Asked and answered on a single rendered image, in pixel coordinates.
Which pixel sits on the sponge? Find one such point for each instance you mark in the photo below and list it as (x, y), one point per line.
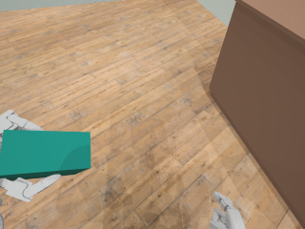
(36, 154)

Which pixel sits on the robot right hand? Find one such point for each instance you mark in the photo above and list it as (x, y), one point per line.
(231, 220)

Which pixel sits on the table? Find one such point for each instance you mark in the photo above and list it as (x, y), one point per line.
(258, 83)

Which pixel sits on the robot left hand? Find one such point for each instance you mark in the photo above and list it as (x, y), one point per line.
(22, 188)

